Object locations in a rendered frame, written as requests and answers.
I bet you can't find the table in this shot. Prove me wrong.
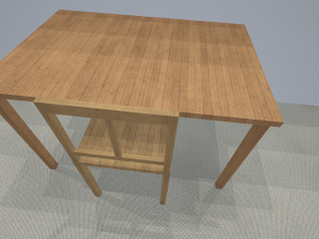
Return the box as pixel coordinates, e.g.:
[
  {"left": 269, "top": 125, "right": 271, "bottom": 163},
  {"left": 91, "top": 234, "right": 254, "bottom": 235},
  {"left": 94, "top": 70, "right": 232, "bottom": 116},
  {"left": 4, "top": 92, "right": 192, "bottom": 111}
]
[{"left": 0, "top": 9, "right": 284, "bottom": 189}]

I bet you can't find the chair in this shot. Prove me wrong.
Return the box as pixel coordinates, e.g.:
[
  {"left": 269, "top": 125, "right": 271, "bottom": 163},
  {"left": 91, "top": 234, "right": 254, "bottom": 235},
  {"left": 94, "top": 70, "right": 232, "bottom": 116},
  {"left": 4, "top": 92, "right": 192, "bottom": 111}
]
[{"left": 33, "top": 97, "right": 179, "bottom": 205}]

